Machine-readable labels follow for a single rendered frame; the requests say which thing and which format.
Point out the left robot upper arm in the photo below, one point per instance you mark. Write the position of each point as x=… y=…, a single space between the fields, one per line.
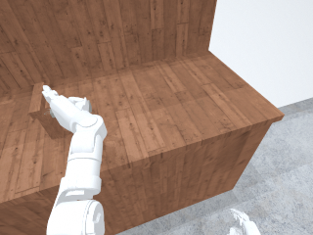
x=85 y=217

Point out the robot left hand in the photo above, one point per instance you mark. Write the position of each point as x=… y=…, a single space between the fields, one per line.
x=64 y=108

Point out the robot right hand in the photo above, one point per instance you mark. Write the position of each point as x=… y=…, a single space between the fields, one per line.
x=248 y=227

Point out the counter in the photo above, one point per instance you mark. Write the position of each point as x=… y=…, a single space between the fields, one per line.
x=181 y=125

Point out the left robot forearm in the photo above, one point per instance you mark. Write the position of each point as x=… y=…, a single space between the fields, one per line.
x=82 y=180

